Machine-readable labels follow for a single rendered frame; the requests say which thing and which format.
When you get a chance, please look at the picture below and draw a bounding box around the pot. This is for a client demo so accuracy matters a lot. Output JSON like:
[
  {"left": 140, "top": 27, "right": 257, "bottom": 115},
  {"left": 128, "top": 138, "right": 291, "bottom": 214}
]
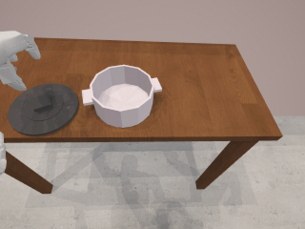
[{"left": 82, "top": 65, "right": 162, "bottom": 128}]

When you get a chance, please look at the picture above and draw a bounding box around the lid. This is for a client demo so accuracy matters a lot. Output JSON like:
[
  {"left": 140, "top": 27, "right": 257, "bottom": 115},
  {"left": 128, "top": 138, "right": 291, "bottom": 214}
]
[{"left": 8, "top": 83, "right": 79, "bottom": 136}]

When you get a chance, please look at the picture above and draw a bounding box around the knob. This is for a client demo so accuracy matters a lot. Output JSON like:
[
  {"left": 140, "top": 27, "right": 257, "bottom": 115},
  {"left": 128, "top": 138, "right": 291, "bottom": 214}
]
[{"left": 30, "top": 94, "right": 52, "bottom": 113}]

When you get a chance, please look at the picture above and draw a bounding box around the robot left hand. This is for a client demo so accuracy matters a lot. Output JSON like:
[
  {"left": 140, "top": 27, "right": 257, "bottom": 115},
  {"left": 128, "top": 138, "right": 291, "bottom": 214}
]
[{"left": 0, "top": 31, "right": 41, "bottom": 92}]

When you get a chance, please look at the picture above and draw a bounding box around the table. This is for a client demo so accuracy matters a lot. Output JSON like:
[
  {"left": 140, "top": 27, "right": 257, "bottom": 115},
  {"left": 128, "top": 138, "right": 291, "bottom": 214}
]
[{"left": 0, "top": 37, "right": 283, "bottom": 194}]

